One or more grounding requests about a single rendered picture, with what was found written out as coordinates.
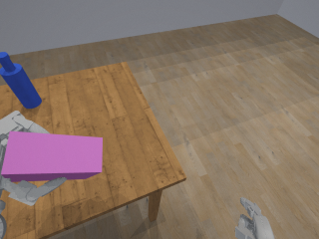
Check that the table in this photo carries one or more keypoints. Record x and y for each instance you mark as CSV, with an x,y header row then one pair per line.
x,y
137,160

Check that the left robot hand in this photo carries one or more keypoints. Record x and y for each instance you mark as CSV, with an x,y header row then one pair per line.
x,y
25,192

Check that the sponge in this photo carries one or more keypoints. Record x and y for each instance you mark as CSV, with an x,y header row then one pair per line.
x,y
34,156

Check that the right robot hand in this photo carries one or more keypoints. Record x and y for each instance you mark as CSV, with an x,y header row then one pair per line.
x,y
257,228

